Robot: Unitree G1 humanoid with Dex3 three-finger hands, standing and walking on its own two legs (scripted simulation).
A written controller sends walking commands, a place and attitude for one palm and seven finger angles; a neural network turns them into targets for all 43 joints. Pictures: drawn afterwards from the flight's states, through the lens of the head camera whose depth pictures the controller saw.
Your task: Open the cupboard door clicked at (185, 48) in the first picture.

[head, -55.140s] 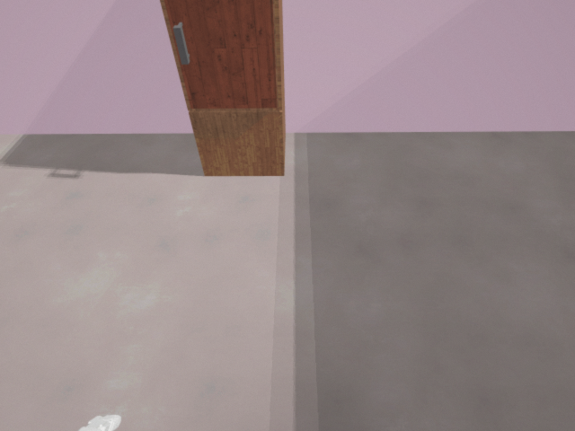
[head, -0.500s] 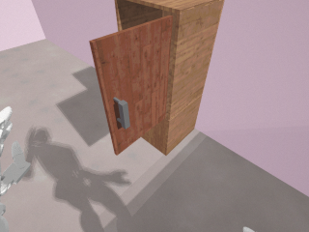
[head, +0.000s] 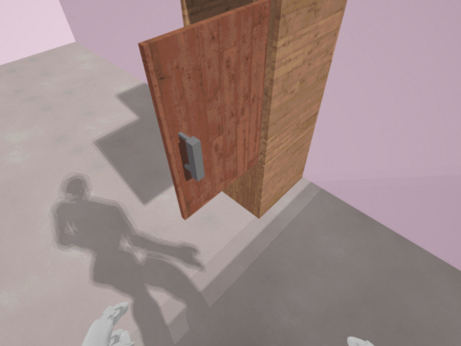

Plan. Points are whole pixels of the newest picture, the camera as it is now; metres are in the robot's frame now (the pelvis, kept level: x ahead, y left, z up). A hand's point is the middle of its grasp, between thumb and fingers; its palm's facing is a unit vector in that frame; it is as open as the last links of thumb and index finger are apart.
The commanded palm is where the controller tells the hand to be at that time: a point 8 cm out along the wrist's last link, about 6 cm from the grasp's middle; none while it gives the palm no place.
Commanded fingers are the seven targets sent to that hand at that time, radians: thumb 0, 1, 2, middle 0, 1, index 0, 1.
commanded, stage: let the arm hang, fingers relaxed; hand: left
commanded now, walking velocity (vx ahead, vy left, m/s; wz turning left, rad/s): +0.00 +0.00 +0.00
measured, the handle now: (190, 155) +0.59 +0.14 -0.04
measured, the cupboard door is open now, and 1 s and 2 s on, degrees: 90 90 90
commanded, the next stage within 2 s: look to check the result in 0.90 s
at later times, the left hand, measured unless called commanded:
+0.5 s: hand out of the picture -0.03 +0.22 -0.15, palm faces +0.00 -0.96 -0.27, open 7.4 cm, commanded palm none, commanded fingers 0.00 0.90 0.90 -0.20 -0.30 -0.20 -0.30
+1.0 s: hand out of the picture +0.02 +0.22 -0.15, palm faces -0.02 -0.96 -0.26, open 7.4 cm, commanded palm none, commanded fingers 0.00 0.90 0.90 -0.20 -0.30 -0.20 -0.30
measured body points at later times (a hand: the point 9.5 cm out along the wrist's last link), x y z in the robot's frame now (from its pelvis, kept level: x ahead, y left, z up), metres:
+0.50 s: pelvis -0.02 +0.01 +0.02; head -0.01 +0.00 +0.47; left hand -0.02 +0.27 -0.13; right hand -0.01 -0.22 -0.15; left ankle +0.02 +0.11 -0.72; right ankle -0.02 -0.10 -0.72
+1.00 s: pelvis -0.02 +0.01 +0.02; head -0.01 +0.00 +0.47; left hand +0.02 +0.27 -0.13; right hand +0.00 -0.25 -0.14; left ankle +0.02 +0.11 -0.72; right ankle -0.02 -0.10 -0.72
